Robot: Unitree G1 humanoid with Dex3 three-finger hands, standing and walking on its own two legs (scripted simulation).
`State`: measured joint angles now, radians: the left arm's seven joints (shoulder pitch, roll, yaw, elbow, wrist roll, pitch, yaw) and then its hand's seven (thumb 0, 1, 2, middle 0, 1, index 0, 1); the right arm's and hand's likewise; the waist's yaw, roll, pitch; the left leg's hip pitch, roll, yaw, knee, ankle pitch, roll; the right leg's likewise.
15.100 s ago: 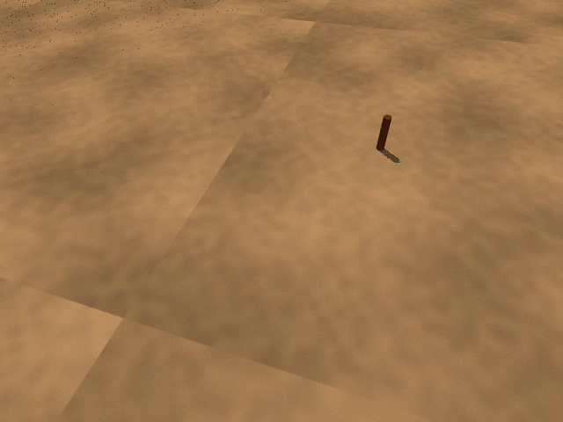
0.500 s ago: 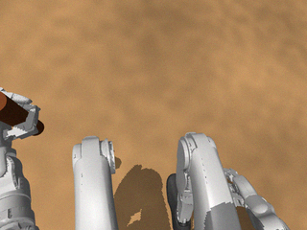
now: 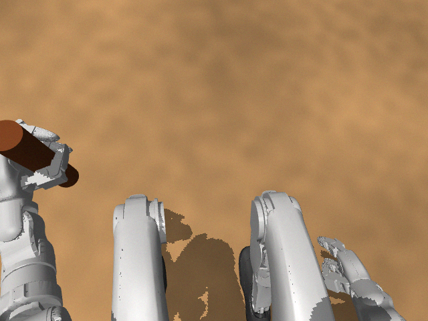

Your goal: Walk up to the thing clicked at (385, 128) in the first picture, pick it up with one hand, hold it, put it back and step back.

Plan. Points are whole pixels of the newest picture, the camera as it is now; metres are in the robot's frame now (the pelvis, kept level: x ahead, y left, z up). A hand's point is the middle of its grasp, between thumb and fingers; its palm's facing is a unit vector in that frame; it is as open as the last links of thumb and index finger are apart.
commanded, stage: settle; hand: left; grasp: from the side
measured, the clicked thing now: (42, 161) +0.38 +0.31 -0.04
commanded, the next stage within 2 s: lift in 0.36 s
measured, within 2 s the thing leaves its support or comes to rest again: neither
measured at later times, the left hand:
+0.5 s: hand (45, 148) +0.39 +0.29 +0.00, palm faces +0.29 -0.96 -0.03, open 5.5 cm
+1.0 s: hand (20, 133) +0.38 +0.28 +0.08, palm faces +0.27 -0.96 -0.03, open 5.5 cm
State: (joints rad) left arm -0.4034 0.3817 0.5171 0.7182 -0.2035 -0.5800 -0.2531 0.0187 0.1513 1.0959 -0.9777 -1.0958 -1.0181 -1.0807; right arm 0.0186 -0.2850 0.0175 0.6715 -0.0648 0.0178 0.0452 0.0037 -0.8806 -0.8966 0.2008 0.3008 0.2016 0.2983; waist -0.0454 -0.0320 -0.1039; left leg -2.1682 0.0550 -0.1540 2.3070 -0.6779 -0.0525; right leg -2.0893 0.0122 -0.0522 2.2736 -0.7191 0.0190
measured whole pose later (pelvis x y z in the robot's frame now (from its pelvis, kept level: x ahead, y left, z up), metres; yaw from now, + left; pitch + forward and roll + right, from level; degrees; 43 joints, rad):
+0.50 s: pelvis +0.00 +0.00 +0.02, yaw +1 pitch +31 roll -5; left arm -0.44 0.37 0.51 0.76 -0.18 -0.58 -0.24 0.02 0.14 1.11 -0.98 -1.09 -1.02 -1.08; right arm 0.05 -0.27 0.01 0.68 -0.06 0.00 0.04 0.00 -0.88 -0.90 0.20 0.30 0.20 0.30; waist -0.05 -0.02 -0.13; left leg -2.11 0.06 -0.13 2.23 -0.67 -0.04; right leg -2.04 0.00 -0.04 2.20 -0.72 0.02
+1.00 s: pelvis +0.01 +0.00 +0.08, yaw +2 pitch +33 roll -5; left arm -0.29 0.31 0.42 0.46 -0.23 -0.44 -0.20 0.02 0.15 1.10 -0.98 -1.09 -1.02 -1.08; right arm 0.06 -0.26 -0.01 0.62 0.00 0.00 0.01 0.01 -0.89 -0.89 0.20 0.30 0.20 0.30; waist -0.03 0.00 -0.17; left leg -1.96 0.06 -0.11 2.04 -0.67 -0.04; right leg -1.88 0.00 -0.04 2.02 -0.71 0.02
